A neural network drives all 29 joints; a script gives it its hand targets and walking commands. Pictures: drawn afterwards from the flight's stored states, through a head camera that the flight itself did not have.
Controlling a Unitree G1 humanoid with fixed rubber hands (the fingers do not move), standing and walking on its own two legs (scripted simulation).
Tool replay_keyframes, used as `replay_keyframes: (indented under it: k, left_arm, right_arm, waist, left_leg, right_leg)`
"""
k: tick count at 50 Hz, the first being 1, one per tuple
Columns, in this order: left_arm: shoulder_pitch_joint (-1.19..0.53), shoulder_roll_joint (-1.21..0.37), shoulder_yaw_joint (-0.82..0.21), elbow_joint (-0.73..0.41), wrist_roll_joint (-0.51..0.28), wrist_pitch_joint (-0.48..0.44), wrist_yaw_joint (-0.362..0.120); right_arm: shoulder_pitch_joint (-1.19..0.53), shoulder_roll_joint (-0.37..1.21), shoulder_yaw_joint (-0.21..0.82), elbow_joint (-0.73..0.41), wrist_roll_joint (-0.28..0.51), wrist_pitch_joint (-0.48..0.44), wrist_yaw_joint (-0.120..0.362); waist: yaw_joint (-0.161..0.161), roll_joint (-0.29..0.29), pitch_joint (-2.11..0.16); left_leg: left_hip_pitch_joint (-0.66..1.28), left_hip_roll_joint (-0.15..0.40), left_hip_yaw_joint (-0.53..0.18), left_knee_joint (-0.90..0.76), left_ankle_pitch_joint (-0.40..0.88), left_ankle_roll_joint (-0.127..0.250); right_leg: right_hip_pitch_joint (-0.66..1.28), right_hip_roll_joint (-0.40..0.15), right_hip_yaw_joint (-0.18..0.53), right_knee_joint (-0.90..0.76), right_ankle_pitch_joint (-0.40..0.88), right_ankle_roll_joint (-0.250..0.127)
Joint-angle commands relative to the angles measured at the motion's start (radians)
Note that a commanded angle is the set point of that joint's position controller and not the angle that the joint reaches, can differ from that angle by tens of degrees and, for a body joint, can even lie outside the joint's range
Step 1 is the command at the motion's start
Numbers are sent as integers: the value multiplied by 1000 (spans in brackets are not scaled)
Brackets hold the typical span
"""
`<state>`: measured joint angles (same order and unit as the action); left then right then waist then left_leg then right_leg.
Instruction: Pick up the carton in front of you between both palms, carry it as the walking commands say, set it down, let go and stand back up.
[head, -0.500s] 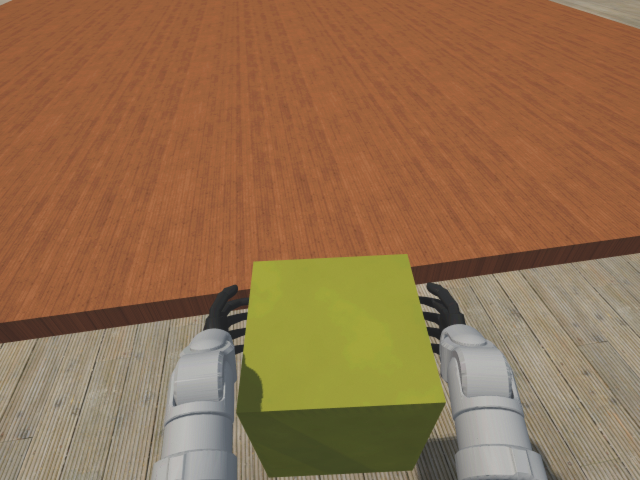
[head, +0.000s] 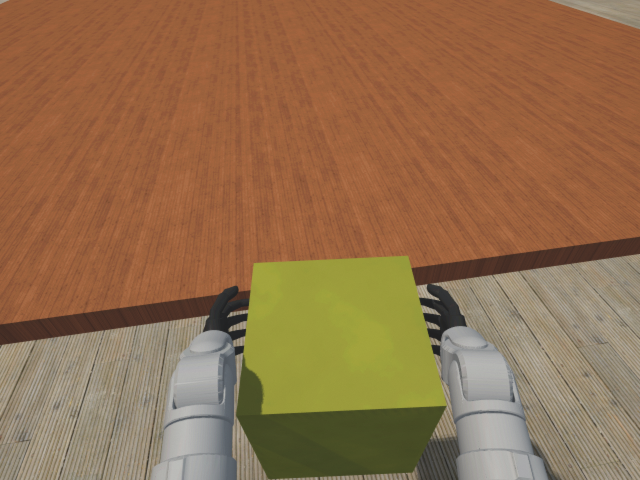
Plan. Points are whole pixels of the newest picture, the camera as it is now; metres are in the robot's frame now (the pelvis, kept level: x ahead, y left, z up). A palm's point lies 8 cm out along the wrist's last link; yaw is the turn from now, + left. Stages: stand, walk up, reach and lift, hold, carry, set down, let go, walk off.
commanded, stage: hold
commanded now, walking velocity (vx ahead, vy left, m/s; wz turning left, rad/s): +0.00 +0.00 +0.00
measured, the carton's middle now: (335, 371) +0.29 +0.00 -0.02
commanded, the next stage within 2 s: carry in 0.24 s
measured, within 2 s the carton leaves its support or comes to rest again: neither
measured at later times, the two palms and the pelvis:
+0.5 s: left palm (210, 315) +0.32 +0.16 +0.07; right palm (437, 307) +0.32 -0.14 +0.07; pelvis +0.04 +0.01 -0.01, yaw +1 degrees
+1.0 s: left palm (215, 204) +0.56 +0.20 +0.07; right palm (383, 199) +0.56 -0.10 +0.07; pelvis +0.29 +0.05 -0.02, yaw -2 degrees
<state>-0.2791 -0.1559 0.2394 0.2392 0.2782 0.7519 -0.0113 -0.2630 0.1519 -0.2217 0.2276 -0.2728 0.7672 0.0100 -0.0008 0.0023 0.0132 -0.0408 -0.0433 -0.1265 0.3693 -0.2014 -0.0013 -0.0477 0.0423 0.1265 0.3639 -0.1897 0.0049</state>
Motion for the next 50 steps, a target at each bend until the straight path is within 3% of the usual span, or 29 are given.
replay_keyframes:
  k: [1, 11, 12, 14, 15, 18, 21, 23, 24, 25, 26, 27, 28, 29, 31, 32, 33, 34, 35, 36, 37, 38, 43, 45, 46, 47, 48, 49, 50]
  left_arm:
    - [-448, -911, -544, -22, -258, -17, -224]
    - [-438, -911, -551, -34, -263, -17, -222]
    - [-452, -913, -565, -36, -270, -13, -225]
    - [-461, -914, -592, -67, -289, -10, -223]
    - [-476, -922, -616, -93, -304, -6, -220]
    - [-468, -915, -692, -192, -356, 27, -201]
    - [-440, -873, -751, -281, -396, 103, -179]
    - [-443, -838, -776, -330, -422, 165, -166]
    - [-440, -827, -791, -352, -439, 198, -160]
    - [-436, -817, -806, -382, -458, 229, -154]
    - [-436, -817, -822, -408, -479, 261, -152]
    - [-442, -819, -836, -439, -509, 292, -156]
    - [-447, -829, -857, -460, -540, 315, -161]
    - [-441, -843, -868, -479, -568, 333, -165]
    - [-395, -868, -868, -516, -595, 362, -166]
    - [-360, -880, -863, -530, -592, 375, -164]
    - [-311, -879, -855, -533, -574, 383, -158]
    - [-271, -858, -837, -545, -541, 389, -149]
    - [-253, -870, -830, -562, -527, 402, -140]
    - [-262, -893, -828, -592, -531, 414, -133]
    - [-295, -887, -835, -629, -542, 423, -129]
    - [-326, -879, -843, -662, -557, 431, -127]
    - [-331, -828, -851, -682, -599, 470, -141]
    - [-334, -808, -849, -678, -609, 483, -147]
    - [-339, -794, -844, -678, -610, 490, -150]
    - [-353, -773, -838, -673, -607, 497, -154]
    - [-410, -764, -838, -704, -620, 509, -158]
    - [-446, -774, -840, -694, -630, 515, -161]
    - [-470, -791, -836, -699, -637, 515, -163]
  right_arm:
    - [-494, 902, 540, -57, 261, -35, 219]
    - [-484, 898, 545, -69, 265, -34, 218]
    - [-504, 899, 550, -64, 269, -32, 221]
    - [-513, 906, 581, -102, 293, -31, 220]
    - [-529, 908, 605, -132, 308, -26, 218]
    - [-527, 896, 682, -223, 358, 10, 203]
    - [-510, 862, 749, -311, 407, 85, 186]
    - [-519, 834, 774, -358, 438, 147, 176]
    - [-516, 820, 782, -371, 454, 181, 171]
    - [-499, 809, 787, -385, 468, 211, 166]
    - [-463, 800, 787, -389, 479, 239, 160]
    - [-420, 792, 785, -399, 481, 263, 151]
    - [-402, 789, 788, -436, 483, 285, 141]
    - [-406, 794, 798, -488, 492, 305, 133]
    - [-405, 827, 816, -573, 521, 343, 126]
    - [-388, 838, 826, -601, 531, 359, 127]
    - [-400, 837, 835, -642, 549, 377, 135]
    - [-426, 838, 851, -677, 574, 397, 146]
    - [-409, 841, 856, -667, 583, 408, 156]
    - [-400, 850, 853, -661, 587, 415, 162]
    - [-402, 848, 850, -667, 596, 420, 165]
    - [-393, 849, 844, -664, 602, 425, 164]
    - [-334, 818, 802, -660, 563, 448, 132]
    - [-323, 808, 787, -648, 545, 459, 125]
    - [-318, 800, 779, -635, 537, 463, 124]
    - [-317, 789, 770, -629, 529, 469, 122]
    - [-338, 784, 757, -613, 516, 469, 120]
    - [-381, 792, 758, -631, 528, 471, 119]
    - [-429, 813, 770, -663, 547, 475, 118]
  waist:
    - [0, 1, -221]
    - [-1, 1, -216]
    - [3, -12, -205]
    - [4, -8, -195]
    - [3, -10, -183]
    - [7, -40, -251]
    - [9, -91, -299]
    - [10, -95, -255]
    - [8, -62, -236]
    - [1, 25, -231]
    - [-12, 177, -236]
    - [-21, 265, -208]
    - [-23, 247, -189]
    - [-25, 194, -201]
    - [-18, 131, -289]
    - [-6, 101, -350]
    - [22, -34, -381]
    - [33, -283, -371]
    - [35, -307, -323]
    - [39, -186, -306]
    - [42, -107, -320]
    - [42, -81, -308]
    - [19, -165, -287]
    - [-2, -137, -325]
    - [-10, -101, -370]
    - [-33, -9, -416]
    - [-30, 260, -414]
    - [-24, 226, -388]
    - [-22, 154, -366]
  left_leg:
    - [23, -42, 49, -52, 188, -16]
    - [21, -42, 47, -51, 187, -16]
    - [-115, 120, 13, 8, 24, 5]
    - [-197, 101, -15, -28, -408, 24]
    - [-234, 96, -12, -19, -499, 30]
    - [-226, 91, 50, 71, -307, 27]
    - [-275, 71, 113, 147, -296, 14]
    - [-285, 78, 132, 113, -298, 17]
    - [-242, 105, 108, 69, -297, 26]
    - [-162, 170, 21, 11, -313, 51]
    - [-42, 265, -127, -65, -293, 97]
    - [45, 339, -258, -87, -128, 158]
    - [98, 364, -283, -71, 52, 195]
    - [120, 358, -240, -38, 183, 199]
    - [45, 303, -73, 43, 174, 137]
    - [-110, 248, 49, 118, 124, 87]
    - [-279, 153, 208, 329, 150, 26]
    - [-588, 83, 291, 547, 22, -25]
    - [-790, 49, 260, 615, -328, -12]
    - [-845, 96, 207, 635, -387, 5]
    - [-859, 117, 190, 604, -392, 16]
    - [-854, 126, 198, 533, -370, 20]
    - [-456, 44, 327, 204, -19, 7]
    - [-135, -10, 415, 116, 80, 24]
    - [44, -7, 416, 110, 41, 34]
    - [200, 126, 235, 69, -94, 46]
    - [254, 420, -328, -134, -237, 157]
    - [246, 490, -460, -190, -180, 236]
    - [205, 483, -378, -165, -109, 236]
  right_leg:
    - [59, 43, -49, -45, 174, 9]
    - [56, 44, -49, -45, 171, 8]
    - [-67, -116, -31, 27, 5, -5]
    - [-156, -109, 24, -27, -414, -21]
    - [-184, -111, 30, -26, -514, -29]
    - [-169, -140, 17, -6, -369, -49]
    - [-149, -198, 87, -43, -459, -85]
    - [-189, -211, 83, -39, -474, -91]
    - [-242, -192, 38, 12, -424, -80]
    - [-331, -148, -51, 131, -343, -53]
    - [-464, -94, -165, 315, -248, -17]
    - [-593, -62, -230, 363, -270, 3]
    - [-657, -62, -245, 324, -330, 0]
    - [-640, -59, -251, 268, -329, -4]
    - [-395, -36, -291, 102, -157, -7]
    - [-128, -41, -284, 18, -84, -20]
    - [77, -152, -87, -92, -150, -69]
    - [293, -349, 205, -69, 105, -165]
    - [381, -441, 306, -80, 387, -246]
    - [401, -455, 267, -51, 471, -264]
    - [416, -444, 218, -47, 417, -240]
    - [402, -419, 156, -65, 367, -198]
    - [103, -286, -166, -79, 351, -96]
    - [-62, -252, -271, 81, 451, -56]
    - [-151, -219, -316, 208, 410, -32]
    - [-284, -188, -327, 410, 198, 0]
    - [-502, -55, -314, 696, -143, 45]
    - [-611, -64, -171, 847, -288, 14]
    - [-645, -124, -128, 910, -267, -18]
